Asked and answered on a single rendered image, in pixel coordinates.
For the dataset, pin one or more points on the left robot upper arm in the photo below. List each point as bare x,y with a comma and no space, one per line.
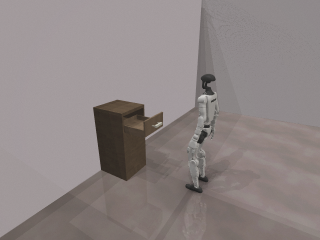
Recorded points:
202,100

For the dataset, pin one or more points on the right robot upper arm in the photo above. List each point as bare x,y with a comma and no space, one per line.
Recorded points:
216,105

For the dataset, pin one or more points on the drawer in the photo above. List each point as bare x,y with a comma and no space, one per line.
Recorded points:
141,126

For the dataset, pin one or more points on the left robot hand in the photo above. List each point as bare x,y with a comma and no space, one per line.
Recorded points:
192,144

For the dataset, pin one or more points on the right robot hand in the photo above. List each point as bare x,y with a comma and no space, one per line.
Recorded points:
213,133

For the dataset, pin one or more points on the robot right shin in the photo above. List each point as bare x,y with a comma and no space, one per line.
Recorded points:
201,165

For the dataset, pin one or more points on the handle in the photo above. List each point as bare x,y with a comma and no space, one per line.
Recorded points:
157,125

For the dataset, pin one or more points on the right robot forearm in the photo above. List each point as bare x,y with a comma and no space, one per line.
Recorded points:
213,122

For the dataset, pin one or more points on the robot shin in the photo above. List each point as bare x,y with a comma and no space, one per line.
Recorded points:
201,165
194,172

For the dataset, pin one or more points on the left robot forearm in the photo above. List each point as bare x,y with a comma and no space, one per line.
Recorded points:
200,126

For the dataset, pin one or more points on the cabinet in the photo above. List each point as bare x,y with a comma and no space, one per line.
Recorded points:
121,154

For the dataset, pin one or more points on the robot left shin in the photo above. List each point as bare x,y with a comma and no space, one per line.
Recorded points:
194,172

